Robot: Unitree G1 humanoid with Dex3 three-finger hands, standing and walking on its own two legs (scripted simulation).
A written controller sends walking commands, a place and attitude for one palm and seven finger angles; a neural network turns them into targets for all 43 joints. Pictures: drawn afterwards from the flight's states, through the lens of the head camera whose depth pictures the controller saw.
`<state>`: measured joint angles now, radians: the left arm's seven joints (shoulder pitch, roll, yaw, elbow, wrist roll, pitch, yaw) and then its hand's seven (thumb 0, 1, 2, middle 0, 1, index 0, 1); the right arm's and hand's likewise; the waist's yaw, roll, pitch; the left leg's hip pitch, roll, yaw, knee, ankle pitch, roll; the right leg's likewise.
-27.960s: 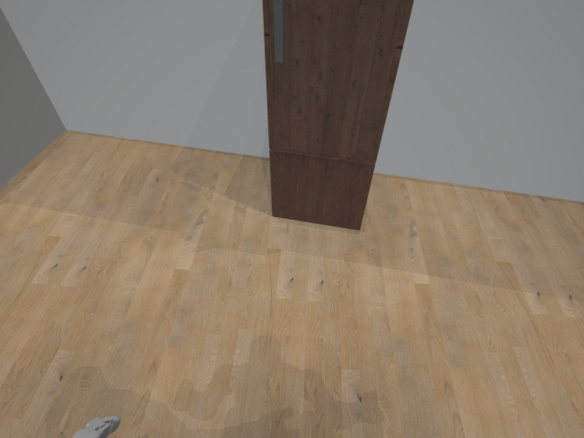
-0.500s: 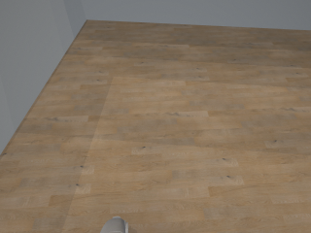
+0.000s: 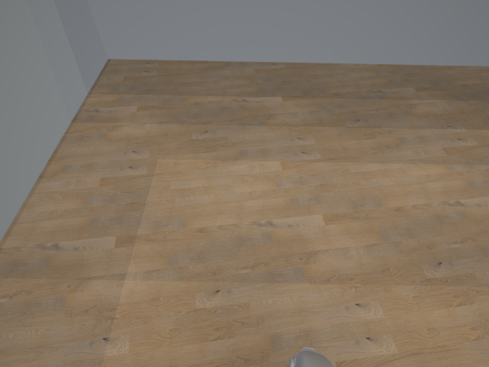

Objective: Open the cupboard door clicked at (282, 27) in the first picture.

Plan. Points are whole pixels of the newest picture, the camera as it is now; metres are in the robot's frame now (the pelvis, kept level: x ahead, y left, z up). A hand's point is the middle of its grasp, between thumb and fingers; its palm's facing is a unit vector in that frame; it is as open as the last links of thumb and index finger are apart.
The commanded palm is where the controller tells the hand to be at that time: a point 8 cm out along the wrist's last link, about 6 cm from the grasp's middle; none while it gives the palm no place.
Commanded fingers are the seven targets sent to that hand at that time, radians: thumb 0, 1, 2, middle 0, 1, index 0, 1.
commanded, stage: turn to face it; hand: left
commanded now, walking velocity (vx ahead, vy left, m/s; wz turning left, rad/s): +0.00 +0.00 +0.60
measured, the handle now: out of the picture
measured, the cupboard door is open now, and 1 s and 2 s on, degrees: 47 47 47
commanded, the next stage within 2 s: none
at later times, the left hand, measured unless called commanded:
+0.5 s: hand (152, 348) +0.18 +0.20 -0.19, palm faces +0.27 -0.94 -0.19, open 7.3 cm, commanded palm none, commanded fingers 0.00 0.90 0.90 -0.20 -0.30 -0.20 -0.30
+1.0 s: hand out of the picture +0.12 +0.13 -0.17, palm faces +0.57 -0.78 -0.26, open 7.4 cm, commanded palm none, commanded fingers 0.00 0.90 0.90 -0.20 -0.30 -0.20 -0.30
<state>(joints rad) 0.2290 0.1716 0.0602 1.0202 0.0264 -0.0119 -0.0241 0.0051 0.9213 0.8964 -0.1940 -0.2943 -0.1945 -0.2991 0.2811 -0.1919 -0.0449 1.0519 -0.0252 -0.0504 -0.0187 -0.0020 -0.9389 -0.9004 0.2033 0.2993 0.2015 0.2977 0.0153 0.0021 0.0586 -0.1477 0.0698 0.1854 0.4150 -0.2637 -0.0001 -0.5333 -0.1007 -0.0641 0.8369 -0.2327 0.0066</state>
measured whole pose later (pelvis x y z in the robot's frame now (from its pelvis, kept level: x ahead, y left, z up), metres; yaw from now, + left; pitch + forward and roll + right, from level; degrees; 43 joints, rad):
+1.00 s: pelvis +0.19 -0.06 +0.00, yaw +35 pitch +1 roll +3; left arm 0.24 0.19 0.04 0.91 0.03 0.00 0.02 0.00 0.91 0.90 -0.20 -0.30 -0.20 -0.30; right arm 0.08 -0.26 -0.07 0.91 -0.01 0.07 0.03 0.01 -0.91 -0.90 0.20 0.30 0.20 0.30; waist 0.01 -0.02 0.12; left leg -0.39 0.03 0.10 0.78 -0.43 -0.07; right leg -0.22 -0.14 -0.24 0.53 -0.32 0.00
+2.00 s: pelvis +0.24 -0.08 -0.01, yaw +70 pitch +1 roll +0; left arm 0.15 0.25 0.07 0.89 0.01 0.05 0.01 0.00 0.91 0.90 -0.20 -0.29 -0.20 -0.30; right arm 0.16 -0.22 -0.06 0.91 -0.02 0.04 0.00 0.00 -0.91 -0.90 0.20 0.30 0.20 0.30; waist -0.01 0.00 0.09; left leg -0.32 -0.01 -0.05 0.52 -0.22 0.00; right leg -0.43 -0.07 -0.02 0.87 -0.43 0.07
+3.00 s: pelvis +0.30 -0.06 -0.01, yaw +107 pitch +1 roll +2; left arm 0.15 0.19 0.03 0.86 0.02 0.01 0.02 0.00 0.91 0.90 -0.20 -0.29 -0.20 -0.30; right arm 0.19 -0.26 -0.10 0.95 -0.01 0.08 0.02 0.01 -0.91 -0.90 0.20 0.30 0.20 0.30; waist -0.03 0.05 0.09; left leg -0.51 -0.04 -0.05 1.06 -0.44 -0.05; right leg -0.23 -0.06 -0.08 0.53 -0.32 -0.01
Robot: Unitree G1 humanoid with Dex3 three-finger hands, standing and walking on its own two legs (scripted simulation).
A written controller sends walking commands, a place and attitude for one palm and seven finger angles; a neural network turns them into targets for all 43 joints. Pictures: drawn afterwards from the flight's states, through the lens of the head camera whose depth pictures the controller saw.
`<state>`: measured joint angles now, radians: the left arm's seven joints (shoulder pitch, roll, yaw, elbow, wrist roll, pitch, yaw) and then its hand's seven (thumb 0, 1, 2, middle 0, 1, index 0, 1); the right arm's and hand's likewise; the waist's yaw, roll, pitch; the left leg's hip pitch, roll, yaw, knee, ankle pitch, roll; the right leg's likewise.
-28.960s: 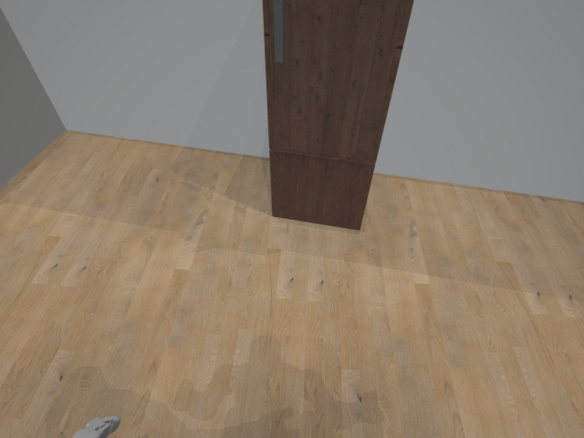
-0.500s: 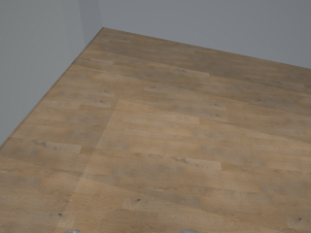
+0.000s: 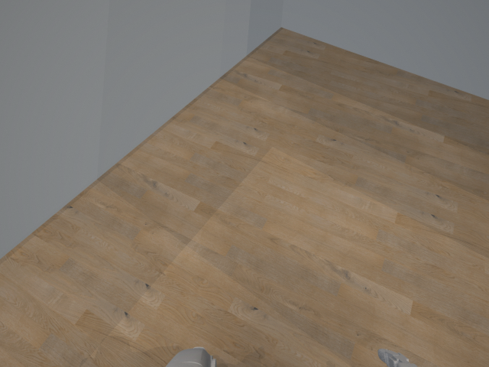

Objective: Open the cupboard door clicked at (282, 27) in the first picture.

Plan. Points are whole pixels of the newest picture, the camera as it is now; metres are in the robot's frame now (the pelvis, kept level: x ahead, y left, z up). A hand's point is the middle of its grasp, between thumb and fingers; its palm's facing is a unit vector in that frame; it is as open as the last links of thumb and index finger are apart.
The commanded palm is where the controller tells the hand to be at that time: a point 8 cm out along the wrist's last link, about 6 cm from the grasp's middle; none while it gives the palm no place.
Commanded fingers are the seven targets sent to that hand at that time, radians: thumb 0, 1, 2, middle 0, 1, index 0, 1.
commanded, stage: turn to face it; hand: left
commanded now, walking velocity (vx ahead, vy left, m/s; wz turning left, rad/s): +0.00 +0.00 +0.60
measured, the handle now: out of the picture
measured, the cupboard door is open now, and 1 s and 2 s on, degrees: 47 47 47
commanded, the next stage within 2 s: none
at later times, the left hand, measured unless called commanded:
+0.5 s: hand out of the picture +0.05 +0.19 -0.15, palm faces +0.29 -0.91 -0.31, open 7.4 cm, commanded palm none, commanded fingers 0.00 0.90 0.90 -0.20 -0.30 -0.20 -0.30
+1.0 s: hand out of the picture -0.01 +0.19 -0.16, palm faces +0.57 -0.77 -0.27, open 7.4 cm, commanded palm none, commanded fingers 0.00 0.90 0.90 -0.20 -0.30 -0.20 -0.30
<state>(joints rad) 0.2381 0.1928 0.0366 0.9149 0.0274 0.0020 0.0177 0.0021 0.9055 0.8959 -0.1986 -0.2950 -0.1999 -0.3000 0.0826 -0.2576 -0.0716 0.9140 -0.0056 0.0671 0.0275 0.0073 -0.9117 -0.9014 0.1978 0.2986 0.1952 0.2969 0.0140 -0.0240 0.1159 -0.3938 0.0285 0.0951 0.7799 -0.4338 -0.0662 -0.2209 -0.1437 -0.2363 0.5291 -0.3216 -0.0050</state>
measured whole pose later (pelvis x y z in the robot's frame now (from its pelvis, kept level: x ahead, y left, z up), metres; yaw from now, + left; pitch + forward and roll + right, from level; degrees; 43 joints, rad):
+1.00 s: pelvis +0.03 -0.04 +0.00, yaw +35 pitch +1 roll +0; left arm 0.15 0.25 0.07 0.89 0.01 0.05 0.01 0.00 0.91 0.90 -0.20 -0.29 -0.20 -0.30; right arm 0.16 -0.22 -0.06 0.91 -0.02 0.04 0.00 0.00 -0.91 -0.90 0.20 0.30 0.20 0.30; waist -0.01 0.00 0.09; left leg -0.32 -0.01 -0.05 0.52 -0.22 0.00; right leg -0.43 -0.07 -0.02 0.87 -0.43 0.07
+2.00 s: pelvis +0.09 -0.06 +0.00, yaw +72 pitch +1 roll +2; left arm 0.15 0.19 0.03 0.86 0.02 0.01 0.02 0.00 0.91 0.90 -0.20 -0.29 -0.20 -0.30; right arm 0.19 -0.26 -0.10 0.95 -0.01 0.08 0.02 0.01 -0.91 -0.90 0.20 0.30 0.20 0.30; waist -0.03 0.05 0.09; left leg -0.51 -0.04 -0.05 1.06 -0.44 -0.05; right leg -0.23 -0.06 -0.08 0.53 -0.32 -0.01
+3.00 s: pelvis +0.11 -0.02 +0.00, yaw +103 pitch +0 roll +1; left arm 0.27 0.19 0.03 0.95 0.03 0.00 0.02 0.00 0.92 0.90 -0.20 -0.30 -0.20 -0.30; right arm 0.13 -0.22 -0.05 0.97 0.00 0.05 0.01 0.01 -0.91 -0.90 0.20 0.30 0.20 0.30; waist 0.02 -0.03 0.10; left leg -0.32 0.00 0.05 0.68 -0.39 -0.05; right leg -0.20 -0.12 -0.17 0.53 -0.32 0.02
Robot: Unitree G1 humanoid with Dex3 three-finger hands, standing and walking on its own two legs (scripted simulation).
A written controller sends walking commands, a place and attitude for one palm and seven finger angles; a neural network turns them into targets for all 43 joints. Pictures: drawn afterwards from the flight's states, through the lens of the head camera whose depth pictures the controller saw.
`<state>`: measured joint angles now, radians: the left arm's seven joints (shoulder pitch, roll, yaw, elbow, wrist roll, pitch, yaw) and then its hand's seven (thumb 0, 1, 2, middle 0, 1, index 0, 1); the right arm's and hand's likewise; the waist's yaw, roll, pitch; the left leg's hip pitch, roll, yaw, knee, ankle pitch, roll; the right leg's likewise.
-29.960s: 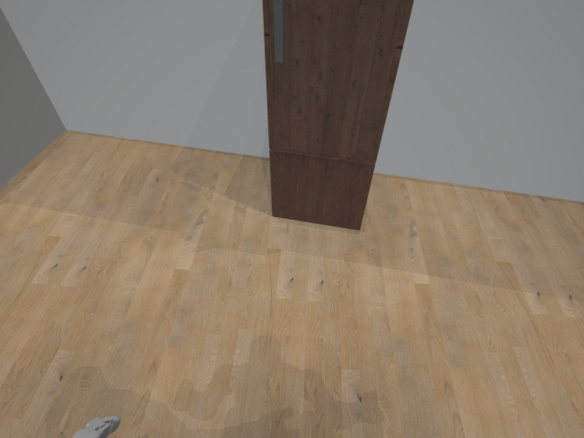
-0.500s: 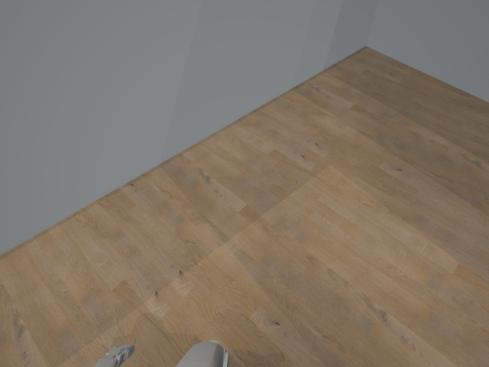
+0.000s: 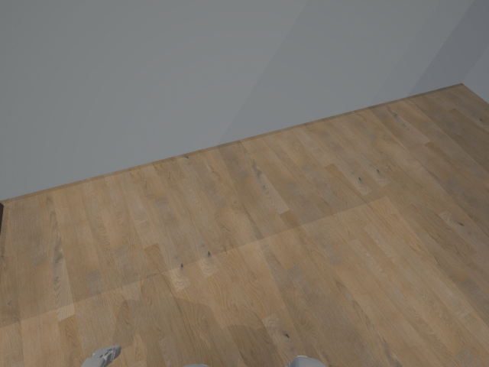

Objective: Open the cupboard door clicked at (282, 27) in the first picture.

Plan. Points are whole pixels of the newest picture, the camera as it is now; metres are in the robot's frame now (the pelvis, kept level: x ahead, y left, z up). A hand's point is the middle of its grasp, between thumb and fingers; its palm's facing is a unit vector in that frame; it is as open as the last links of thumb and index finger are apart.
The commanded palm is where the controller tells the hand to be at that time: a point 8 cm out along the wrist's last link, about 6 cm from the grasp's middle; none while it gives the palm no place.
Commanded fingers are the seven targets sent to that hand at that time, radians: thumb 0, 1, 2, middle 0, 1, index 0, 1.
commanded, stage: turn to face it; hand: left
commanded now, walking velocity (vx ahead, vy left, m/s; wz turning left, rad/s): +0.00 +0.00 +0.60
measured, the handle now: out of the picture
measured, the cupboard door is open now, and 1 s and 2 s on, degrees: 47 47 47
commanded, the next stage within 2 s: take the last steps up to it in 1.86 s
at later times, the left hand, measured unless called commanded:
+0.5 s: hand out of the picture -0.02 +0.20 -0.19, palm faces +0.35 -0.91 -0.21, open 7.4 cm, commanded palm none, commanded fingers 0.00 0.90 0.90 -0.20 -0.30 -0.20 -0.30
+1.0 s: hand out of the picture +0.01 +0.18 -0.14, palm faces +0.56 -0.77 -0.30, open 7.4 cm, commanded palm none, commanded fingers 0.00 0.90 0.90 -0.20 -0.30 -0.20 -0.30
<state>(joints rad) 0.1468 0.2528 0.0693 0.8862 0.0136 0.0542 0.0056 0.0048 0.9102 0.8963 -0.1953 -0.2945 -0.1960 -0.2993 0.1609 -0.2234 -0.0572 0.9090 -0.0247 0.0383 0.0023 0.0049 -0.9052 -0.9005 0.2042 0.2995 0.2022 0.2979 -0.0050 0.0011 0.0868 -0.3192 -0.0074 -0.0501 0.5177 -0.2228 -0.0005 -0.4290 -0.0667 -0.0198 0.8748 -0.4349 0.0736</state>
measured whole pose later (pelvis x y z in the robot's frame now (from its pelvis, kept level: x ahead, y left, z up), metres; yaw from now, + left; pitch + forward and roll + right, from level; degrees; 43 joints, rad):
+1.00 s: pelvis +0.04 -0.05 +0.00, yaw +37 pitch +1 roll +2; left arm 0.15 0.19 0.03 0.86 0.02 0.01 0.02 0.00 0.91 0.90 -0.20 -0.29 -0.20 -0.30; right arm 0.19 -0.26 -0.10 0.95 -0.01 0.08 0.02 0.01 -0.91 -0.90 0.20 0.30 0.20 0.30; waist -0.03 0.05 0.09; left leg -0.51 -0.04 -0.05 1.06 -0.44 -0.05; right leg -0.23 -0.06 -0.08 0.53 -0.32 -0.01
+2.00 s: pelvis +0.08 -0.02 +0.00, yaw +68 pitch +0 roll +1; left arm 0.27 0.19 0.03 0.95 0.03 0.00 0.02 0.00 0.92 0.90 -0.20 -0.30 -0.20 -0.30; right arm 0.13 -0.22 -0.05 0.97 0.00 0.05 0.01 0.01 -0.91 -0.90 0.20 0.30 0.20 0.30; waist 0.02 -0.03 0.10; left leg -0.32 0.00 0.05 0.68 -0.39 -0.05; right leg -0.20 -0.12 -0.17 0.53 -0.32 0.02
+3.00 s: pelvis +0.06 +0.25 -0.01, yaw +77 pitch +1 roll +1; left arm 0.36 0.18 0.05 1.13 0.02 0.00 0.00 0.01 0.91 0.90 -0.20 -0.29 -0.20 -0.30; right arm 0.14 -0.16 -0.03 0.97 -0.03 -0.06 0.00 0.00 -0.91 -0.90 0.20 0.30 0.20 0.30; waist 0.05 -0.04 0.07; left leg -0.35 0.03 0.15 0.58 -0.25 0.03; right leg -0.38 -0.14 -0.06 1.18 -0.45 0.00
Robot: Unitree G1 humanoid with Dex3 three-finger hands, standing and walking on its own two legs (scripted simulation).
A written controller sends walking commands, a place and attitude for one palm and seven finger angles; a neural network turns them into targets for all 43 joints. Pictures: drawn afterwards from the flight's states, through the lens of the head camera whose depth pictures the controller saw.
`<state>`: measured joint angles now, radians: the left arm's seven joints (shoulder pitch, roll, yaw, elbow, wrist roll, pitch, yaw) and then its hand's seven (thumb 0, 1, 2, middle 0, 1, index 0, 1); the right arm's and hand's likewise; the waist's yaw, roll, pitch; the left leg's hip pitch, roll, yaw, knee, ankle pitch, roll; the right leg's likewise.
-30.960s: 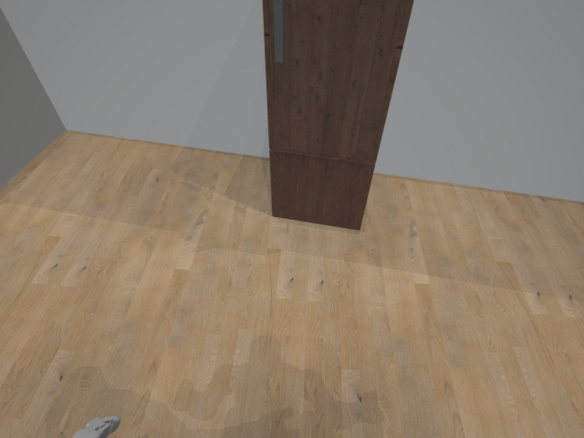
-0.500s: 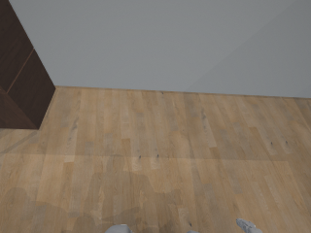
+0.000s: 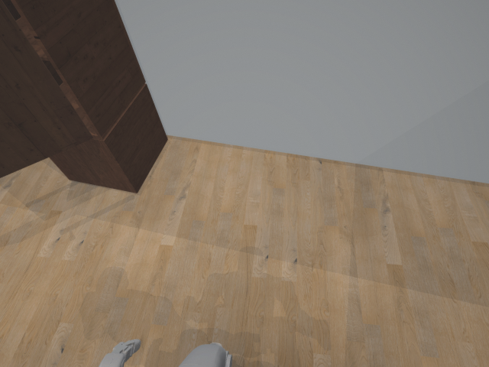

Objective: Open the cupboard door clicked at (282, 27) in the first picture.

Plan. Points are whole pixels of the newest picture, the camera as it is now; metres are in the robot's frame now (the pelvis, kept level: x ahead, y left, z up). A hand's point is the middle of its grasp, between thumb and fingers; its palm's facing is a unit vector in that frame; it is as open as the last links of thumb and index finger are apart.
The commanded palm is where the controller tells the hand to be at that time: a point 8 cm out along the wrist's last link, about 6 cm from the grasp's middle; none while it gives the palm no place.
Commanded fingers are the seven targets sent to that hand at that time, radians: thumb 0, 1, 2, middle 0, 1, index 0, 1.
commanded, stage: turn to face it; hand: left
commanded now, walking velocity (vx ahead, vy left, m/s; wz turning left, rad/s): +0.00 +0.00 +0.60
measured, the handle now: out of the picture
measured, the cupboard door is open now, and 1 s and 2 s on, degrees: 47 47 47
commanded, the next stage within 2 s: take the last steps up to it in 0.86 s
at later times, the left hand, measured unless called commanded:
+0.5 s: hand out of the picture +0.02 +0.26 -0.17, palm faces +0.33 -0.90 -0.27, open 7.4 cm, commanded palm none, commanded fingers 0.00 0.90 0.90 -0.20 -0.30 -0.20 -0.30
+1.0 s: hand out of the picture -0.02 +0.17 -0.17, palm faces +0.53 -0.82 -0.22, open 7.3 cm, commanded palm none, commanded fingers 0.00 0.90 0.90 -0.20 -0.30 -0.20 -0.30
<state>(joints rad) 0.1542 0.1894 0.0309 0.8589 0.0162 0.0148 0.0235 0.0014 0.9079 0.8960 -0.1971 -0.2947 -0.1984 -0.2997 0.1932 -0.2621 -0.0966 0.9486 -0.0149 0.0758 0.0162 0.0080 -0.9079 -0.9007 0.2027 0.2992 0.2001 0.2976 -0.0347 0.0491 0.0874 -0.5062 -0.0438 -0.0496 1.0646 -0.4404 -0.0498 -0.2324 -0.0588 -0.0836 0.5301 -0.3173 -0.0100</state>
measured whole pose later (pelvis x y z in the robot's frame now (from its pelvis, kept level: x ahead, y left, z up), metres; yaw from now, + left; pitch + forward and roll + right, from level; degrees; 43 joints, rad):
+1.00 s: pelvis +0.05 -0.01 +0.00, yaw +31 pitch +0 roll +1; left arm 0.27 0.19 0.03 0.95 0.03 0.00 0.02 0.00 0.92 0.90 -0.20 -0.30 -0.20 -0.30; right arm 0.13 -0.22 -0.05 0.97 0.00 0.05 0.01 0.01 -0.91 -0.90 0.20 0.30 0.20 0.30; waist 0.02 -0.03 0.10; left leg -0.32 0.00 0.05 0.68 -0.39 -0.05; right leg -0.20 -0.12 -0.17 0.53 -0.32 0.02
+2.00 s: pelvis +0.19 +0.22 -0.01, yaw +40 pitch +1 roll +1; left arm 0.36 0.18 0.05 1.13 0.02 0.00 0.00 0.01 0.91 0.90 -0.20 -0.29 -0.20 -0.30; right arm 0.14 -0.16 -0.03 0.97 -0.03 -0.06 0.00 0.00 -0.91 -0.90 0.20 0.30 0.20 0.30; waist 0.05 -0.04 0.07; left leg -0.35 0.03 0.15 0.58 -0.25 0.03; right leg -0.38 -0.14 -0.06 1.18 -0.45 0.00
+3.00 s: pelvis +0.36 +0.41 +0.00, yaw +35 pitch +1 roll -2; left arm 0.19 0.22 0.07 0.99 0.01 0.07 0.02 0.00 0.91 0.90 -0.20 -0.29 -0.20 -0.30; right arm 0.09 -0.16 -0.04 1.01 -0.02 0.02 -0.05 0.00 -0.91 -0.90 0.21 0.30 0.20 0.30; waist 0.02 0.00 0.09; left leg -0.37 0.09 0.12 0.50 -0.14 0.03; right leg -0.44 -0.01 -0.01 1.04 -0.50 0.03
